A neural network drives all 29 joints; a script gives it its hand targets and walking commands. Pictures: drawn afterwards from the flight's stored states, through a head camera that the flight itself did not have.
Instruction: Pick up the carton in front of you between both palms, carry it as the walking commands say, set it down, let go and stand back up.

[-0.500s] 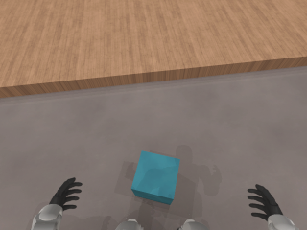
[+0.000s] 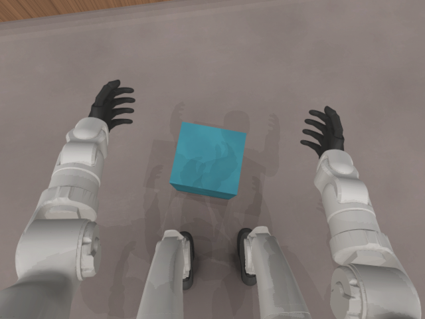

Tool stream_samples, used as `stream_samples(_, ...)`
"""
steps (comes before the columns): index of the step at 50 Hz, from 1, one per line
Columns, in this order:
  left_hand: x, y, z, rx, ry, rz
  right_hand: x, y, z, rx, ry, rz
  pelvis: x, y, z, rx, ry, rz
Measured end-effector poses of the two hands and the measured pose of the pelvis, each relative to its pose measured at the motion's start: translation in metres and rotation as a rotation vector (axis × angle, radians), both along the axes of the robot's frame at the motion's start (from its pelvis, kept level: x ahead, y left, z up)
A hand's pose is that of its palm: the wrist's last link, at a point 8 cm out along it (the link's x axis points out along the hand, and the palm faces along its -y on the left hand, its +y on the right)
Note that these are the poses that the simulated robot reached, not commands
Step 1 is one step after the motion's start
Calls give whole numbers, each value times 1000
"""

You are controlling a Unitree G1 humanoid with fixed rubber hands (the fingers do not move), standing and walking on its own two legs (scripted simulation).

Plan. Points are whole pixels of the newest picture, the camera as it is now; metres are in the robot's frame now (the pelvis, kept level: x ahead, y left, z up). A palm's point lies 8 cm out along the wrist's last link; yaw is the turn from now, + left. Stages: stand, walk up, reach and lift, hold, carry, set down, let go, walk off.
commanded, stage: reach and lift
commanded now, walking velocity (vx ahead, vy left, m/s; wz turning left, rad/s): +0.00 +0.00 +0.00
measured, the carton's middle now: (208, 164) +0.47 +0.00 -0.53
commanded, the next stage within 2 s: none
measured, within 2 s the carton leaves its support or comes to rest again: leaves its support in 1.88 s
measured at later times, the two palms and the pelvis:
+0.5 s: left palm (139, 131) +0.51 +0.18 -0.26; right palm (288, 152) +0.44 -0.20 -0.25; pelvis +0.01 +0.00 -0.11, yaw -3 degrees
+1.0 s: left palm (156, 151) +0.50 +0.17 -0.45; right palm (271, 162) +0.45 -0.20 -0.43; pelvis -0.04 -0.01 -0.27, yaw -4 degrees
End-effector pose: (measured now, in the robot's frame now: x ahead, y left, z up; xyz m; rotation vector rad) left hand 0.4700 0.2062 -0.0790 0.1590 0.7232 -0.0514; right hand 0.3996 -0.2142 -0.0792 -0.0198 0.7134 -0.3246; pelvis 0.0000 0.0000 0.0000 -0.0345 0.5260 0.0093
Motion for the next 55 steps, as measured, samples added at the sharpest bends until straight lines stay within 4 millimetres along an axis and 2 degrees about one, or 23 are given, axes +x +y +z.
stream_samples(7, 45, -16, -13, -36, -40, -24, 36, 20, -17, 18, -50, -23, -12, 5, -20, -12, 93, 8)
stream_samples(13, 57, -23, -44, -42, -34, -26, 45, 25, -44, 18, -45, -27, -4, 6, -30, -19, 185, 7)
stream_samples(17, 56, -23, -79, -39, -20, -9, 46, 23, -77, 17, -26, -25, 4, 6, -47, -23, 252, 2)
stream_samples(23, 44, -24, -155, -30, 5, 18, 41, 18, -146, 18, 8, -18, 11, 2, -89, -30, 334, -10)
stream_samples(29, 34, -23, -228, -22, -7, 35, 36, 13, -217, 20, 9, 2, 3, -3, -143, -32, 355, -22)
stream_samples(33, 31, -23, -263, -19, -26, 40, 34, 12, -253, 27, -4, 9, -8, -7, -178, -27, 327, -28)
stream_samples(38, 30, -23, -294, -20, -30, 51, 33, 14, -288, 38, -5, 6, -23, -10, -213, -22, 266, -33)
stream_samples(44, 31, -27, -329, -25, 4, 58, 35, 19, -326, 46, 32, 14, -37, -11, -244, -22, 194, -37)
stream_samples(51, 32, -36, -375, -36, 32, 47, 50, 9, -358, 25, 63, 24, -42, -10, -272, -24, 142, -48)
stream_samples(55, 32, -41, -395, -39, 21, 31, 54, 1, -369, 13, 68, 16, -40, -9, -282, -23, 131, -57)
